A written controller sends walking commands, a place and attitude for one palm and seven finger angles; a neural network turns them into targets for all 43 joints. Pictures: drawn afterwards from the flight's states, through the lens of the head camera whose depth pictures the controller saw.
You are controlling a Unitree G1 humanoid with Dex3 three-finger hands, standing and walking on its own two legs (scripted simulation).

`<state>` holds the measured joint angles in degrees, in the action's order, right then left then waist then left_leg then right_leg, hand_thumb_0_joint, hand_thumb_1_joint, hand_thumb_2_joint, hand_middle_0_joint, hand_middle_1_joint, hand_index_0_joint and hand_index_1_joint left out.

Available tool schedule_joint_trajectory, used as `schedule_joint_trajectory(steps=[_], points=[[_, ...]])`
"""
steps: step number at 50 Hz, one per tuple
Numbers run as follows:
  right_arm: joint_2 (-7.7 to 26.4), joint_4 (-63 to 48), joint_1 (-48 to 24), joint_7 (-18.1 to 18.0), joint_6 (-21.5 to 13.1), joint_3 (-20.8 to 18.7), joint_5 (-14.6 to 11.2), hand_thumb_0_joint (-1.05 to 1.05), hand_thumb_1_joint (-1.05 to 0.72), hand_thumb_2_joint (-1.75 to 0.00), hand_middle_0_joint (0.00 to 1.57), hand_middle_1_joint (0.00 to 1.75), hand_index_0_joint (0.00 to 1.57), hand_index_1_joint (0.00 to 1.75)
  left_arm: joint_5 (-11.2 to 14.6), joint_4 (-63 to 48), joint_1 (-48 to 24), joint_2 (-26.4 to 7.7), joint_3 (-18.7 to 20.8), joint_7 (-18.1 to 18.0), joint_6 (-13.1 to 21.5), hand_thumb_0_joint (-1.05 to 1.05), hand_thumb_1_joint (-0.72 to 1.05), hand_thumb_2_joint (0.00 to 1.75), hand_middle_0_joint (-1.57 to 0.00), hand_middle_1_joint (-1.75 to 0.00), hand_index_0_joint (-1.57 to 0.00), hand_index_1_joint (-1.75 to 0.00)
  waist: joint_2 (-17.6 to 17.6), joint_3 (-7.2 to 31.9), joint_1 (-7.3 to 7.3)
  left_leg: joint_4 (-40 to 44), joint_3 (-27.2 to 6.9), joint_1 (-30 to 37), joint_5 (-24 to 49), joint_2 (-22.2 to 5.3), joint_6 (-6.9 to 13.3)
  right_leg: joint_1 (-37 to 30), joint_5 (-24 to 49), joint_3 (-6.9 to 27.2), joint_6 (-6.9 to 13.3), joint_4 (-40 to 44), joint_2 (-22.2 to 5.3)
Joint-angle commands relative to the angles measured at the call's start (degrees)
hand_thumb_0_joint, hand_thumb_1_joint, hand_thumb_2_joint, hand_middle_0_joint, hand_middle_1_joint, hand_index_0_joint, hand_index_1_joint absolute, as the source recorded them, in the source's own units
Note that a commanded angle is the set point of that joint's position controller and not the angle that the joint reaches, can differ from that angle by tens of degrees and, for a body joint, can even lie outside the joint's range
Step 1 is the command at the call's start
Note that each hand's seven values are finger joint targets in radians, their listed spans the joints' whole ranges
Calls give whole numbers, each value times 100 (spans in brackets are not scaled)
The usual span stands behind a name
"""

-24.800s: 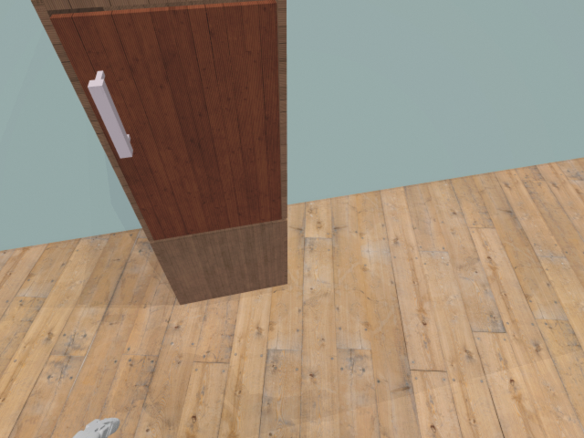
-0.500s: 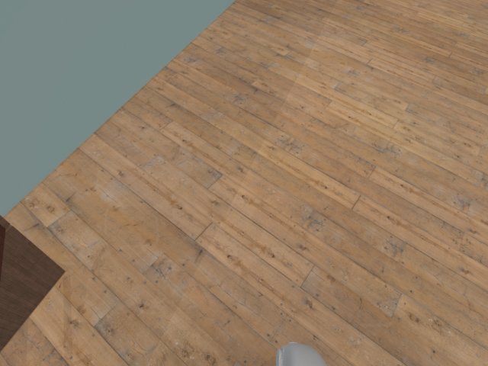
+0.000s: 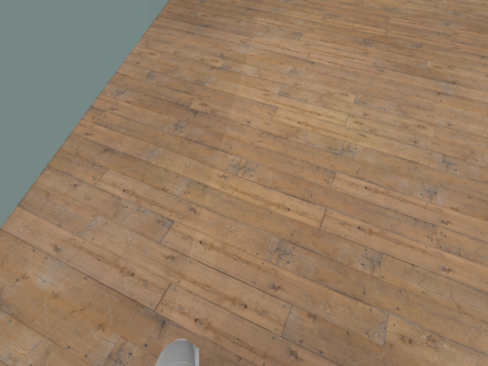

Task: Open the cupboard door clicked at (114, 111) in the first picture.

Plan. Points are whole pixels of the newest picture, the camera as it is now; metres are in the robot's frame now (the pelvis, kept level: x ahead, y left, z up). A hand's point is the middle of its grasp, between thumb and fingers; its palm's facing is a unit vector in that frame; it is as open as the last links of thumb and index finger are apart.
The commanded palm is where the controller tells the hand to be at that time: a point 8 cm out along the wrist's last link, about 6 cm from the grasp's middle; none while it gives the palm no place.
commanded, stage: walk to a spot facing it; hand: left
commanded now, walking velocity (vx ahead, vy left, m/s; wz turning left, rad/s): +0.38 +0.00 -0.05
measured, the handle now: out of the picture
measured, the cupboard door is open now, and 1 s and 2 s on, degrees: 43 43 43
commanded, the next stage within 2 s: turn to face it in 0.72 s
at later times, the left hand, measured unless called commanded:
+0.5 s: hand (145, 286) +0.29 +0.22 -0.18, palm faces +0.01 -0.99 -0.14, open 7.3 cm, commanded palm none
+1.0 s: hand (201, 168) +0.61 +0.13 -0.17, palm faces -0.14 -0.97 -0.22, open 7.0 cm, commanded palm none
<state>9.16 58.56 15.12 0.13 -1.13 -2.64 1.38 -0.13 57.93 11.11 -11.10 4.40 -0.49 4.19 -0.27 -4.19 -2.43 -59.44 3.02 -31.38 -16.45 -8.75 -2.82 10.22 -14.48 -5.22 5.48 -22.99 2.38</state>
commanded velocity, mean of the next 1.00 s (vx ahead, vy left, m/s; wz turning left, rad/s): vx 0.27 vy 0.00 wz -0.05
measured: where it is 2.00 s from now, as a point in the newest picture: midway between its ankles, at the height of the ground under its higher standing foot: (267, 261)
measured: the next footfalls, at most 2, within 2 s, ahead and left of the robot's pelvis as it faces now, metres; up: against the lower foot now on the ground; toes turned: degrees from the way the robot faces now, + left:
left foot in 0.26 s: +0.30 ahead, +0.13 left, +0.00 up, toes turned +6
right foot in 0.78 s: +0.50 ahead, -0.12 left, +0.00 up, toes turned -18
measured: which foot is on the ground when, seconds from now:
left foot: up 0.00-0.24, down 0.26-0.80, up 0.82-1.00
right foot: down 0.00-0.26, up 0.28-0.76, down 0.78-1.00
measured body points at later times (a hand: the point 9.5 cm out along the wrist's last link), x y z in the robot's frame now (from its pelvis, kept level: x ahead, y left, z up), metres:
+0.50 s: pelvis +0.26 +0.05 +0.00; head +0.28 +0.07 +0.45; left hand +0.29 +0.28 -0.16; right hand +0.26 -0.19 -0.14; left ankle +0.26 +0.13 -0.74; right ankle +0.28 -0.11 -0.65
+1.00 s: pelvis +0.49 -0.03 +0.00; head +0.52 -0.04 +0.45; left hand +0.62 +0.18 -0.15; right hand +0.44 -0.25 -0.16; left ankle +0.53 +0.11 -0.68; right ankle +0.46 -0.11 -0.74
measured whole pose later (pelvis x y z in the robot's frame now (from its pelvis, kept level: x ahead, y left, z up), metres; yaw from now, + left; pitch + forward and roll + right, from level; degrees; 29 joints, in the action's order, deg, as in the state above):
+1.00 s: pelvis +0.49 -0.03 +0.00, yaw -9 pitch +0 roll +0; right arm 7.7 61.6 16.9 -0.7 -0.8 -1.8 0.5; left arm -0.2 58.5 8.4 -10.2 3.4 -1.5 4.5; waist -0.3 -4.0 -3.5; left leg -57.6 3.1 -29.6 -19.5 -6.8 -2.4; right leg 10.5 -14.9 -9.1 3.1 -25.1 -0.7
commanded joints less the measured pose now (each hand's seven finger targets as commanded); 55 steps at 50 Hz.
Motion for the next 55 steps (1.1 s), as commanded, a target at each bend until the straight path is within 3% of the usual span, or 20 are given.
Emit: schedule_joint_trajectory(steps=[1, 7, 10, 11, 12, 13, 14, 15, 18, 24, 33, 35, 37, 38, 39, 40, 42, 46, 50, 55], points=[[249, -290, 9, 62, -58, -69, -7, 0, -90, -90, 20, 30, 20, 30, -49, 100, 841, -428, -19, 55, 157, 0, 90, 90, -20, -30, -20, -30, -533, 314, 205, 613, 80, -442, 532, 69, -50, -754, 2508, 1046, 496, 991, -1414], [322, -685, -1355, 156, -154, -36, -42, 0, -90, -90, 20, 30, 20, 30, -72, 376, 1382, -540, -74, -17, 156, 0, 90, 90, -20, -30, -20, -30, -719, -72, 495, 1787, 303, -552, 453, 322, 116, -1470, 3784, 1056, 407, 721, -1575], [448, -544, -942, 106, -203, -80, -25, 0, -90, -90, 20, 30, 20, 30, -93, 412, 1295, -689, -58, -51, 159, 0, 90, 90, -20, -30, -20, -30, -573, 138, 138, 2483, 575, 711, 269, 725, 326, -1293, 5036, 913, 276, -35, -1544], [562, -320, -216, 52, -226, -108, 5, 0, -90, -90, 20, 30, 20, 30, -64, 383, 1165, -767, -44, -48, 159, 0, 90, 90, -20, -30, -20, -30, -509, 406, -228, 2809, 708, 1681, 603, 938, 422, -951, 5253, 652, 121, -729, -1357], [866, -50, 669, 0, -251, -187, 56, 0, -90, -90, 20, 30, 20, 30, -34, 325, 1093, -701, -47, -37, 154, 0, 90, 90, -20, -30, -20, -30, -239, 839, -599, 2949, 285, 3295, 1039, 559, 635, 107, 4394, 562, -76, -1902, -1175], [1536, 117, 1481, -67, -291, -347, 151, 0, -90, -90, 20, 30, 20, 30, 31, 194, 1350, -420, -83, 20, 151, 0, 90, 90, -20, -30, -20, -30, 1065, 1691, -776, 3041, -1935, 4812, 1283, -1098, 1330, 1638, 1632, 89, -381, -3807, -393], [1716, 153, 1833, -105, -240, -355, 94, 0, -90, -90, 20, 30, 20, 30, 48, 53, 1227, -326, -137, 43, 192, 0, 90, 90, -20, -30, -20, -30, 1420, 1997, -732, 3838, -3248, 5040, 1949, -2044, 1884, 2276, -1467, 445, -348, -5436, -8], [1601, 34, 1393, -112, -199, -340, 24, 0, -90, -90, 20, 30, 20, 30, 19, -57, 804, -488, -101, 14, 144, 0, 90, 90, -20, -30, -20, -30, 588, 1276, -565, 4085, -3105, 4185, 1408, -2084, 1978, 2600, -1403, 801, -297, -5974, -394], [736, -207, 257, -118, -320, -97, 20, 0, -90, -90, 20, 30, 20, 30, -149, 31, 690, -115, -73, 136, -98, 0, 90, 90, -20, -30, -20, -30, 655, -368, 108, 5052, -1696, 1495, -599, -1302, 1174, 2488, -303, 785, -436, -5586, -862], [623, -29, 432, -103, -421, -79, -28, 0, -90, -90, 20, 30, 20, 30, -156, 22, 776, 124, -47, 219, -339, 0, 90, 90, -20, -30, -20, -30, 655, -125, 427, 5221, 55, 1528, 554, -677, 950, 2309, 727, 526, -624, -4088, -970], [689, 459, 1724, -121, -337, 0, 69, 0, -90, -90, 20, 30, 20, 30, -133, -452, -939, 5, -132, 289, -238, 0, 90, 90, -20, -30, -20, -30, 550, -379, -158, 4751, 513, 3058, 2519, -898, 891, 2411, 676, -130, -354, -1629, -697], [780, 494, 1730, -126, -307, -11, 74, 0, -90, -90, 20, 30, 20, 30, -124, -438, -750, -140, -130, 274, -197, 0, 90, 90, -20, -30, -20, -30, 671, -160, -18, 4212, 674, 3298, 3650, -957, 836, 1876, 229, -284, -193, -1307, -481], [892, 462, 1540, -143, -294, 2, 21, 0, -90, -90, 20, 30, 20, 30, -140, -96, 340, -340, -65, 243, -114, 0, 90, 90, -20, -30, -20, -30, 497, 506, 523, 2828, 858, 3127, 4761, -760, 639, 244, 436, -462, -14, -732, -149], [870, 362, 1286, -106, -317, -5, -65, 0, -90, -90, 20, 30, 20, 30, -169, 199, 1273, -699, 54, 192, -50, 0, 90, 90, -20, -30, -20, -30, 215, 1026, 960, 1613, 1020, 1985, 4194, -547, 443, -1492, 875, 96, 217, -730, -555], [564, 171, 1383, -103, -357, 23, -175, 0, -90, -90, 20, 30, 20, 30, -169, 378, 2122, -1369, 249, 93, -10, 0, 90, 90, -20, -30, -20, -30, -1249, 1916, 1189, -426, 1263, 227, 466, 344, 118, -3204, 1932, 2588, 893, -465, -2306], [620, 61, 1206, -118, -330, 6, -199, 0, -90, -90, 20, 30, 20, 30, -6, 393, 2079, -1513, 227, 38, -41, 0, 90, 90, -20, -30, -20, -30, -1312, 2020, 1025, -1739, 466, -396, -1926, 585, 86, -3174, 3033, 3397, 1285, 63, -2958], [418, 23, 487, -117, -272, 5, -153, 0, -90, -90, 20, 30, 20, 30, -15, 197, 1232, -995, 90, -74, -51, 0, 90, 90, -20, -30, -20, -30, -623, 842, 796, -1593, -184, -609, -1082, 93, 110, -1617, 3717, 2186, 962, 215, -2528], [-44, 321, 1067, -96, 15, 68, -91, 0, -90, -90, 20, 30, 20, 30, -69, 64, 374, -478, -130, -78, 41, 0, 90, 90, -20, -30, -20, -30, -528, 426, 1, -150, -125, 514, -543, 60, 33, 43, 3975, 254, 338, 544, -1973], [-108, 246, 854, -22, 107, 56, -83, 0, -90, -90, 20, 30, 20, 30, -77, -22, 160, -367, -120, -49, 25, 0, 90, 90, -20, -30, -20, -30, -923, 263, -60, 750, 268, 615, 281, 270, -18, 139, 3833, -374, 108, 547, -1664], [246, -195, 27, 40, 136, -21, -62, 0, -90, -90, 20, 30, 20, 30, -109, -117, 72, -687, 9, -95, -117, 0, 90, 90, -20, -30, -20, -30, -822, 138, 51, 1716, 354, 654, 181, 328, 76, -241, 3650, -360, 42, -55, -2063]])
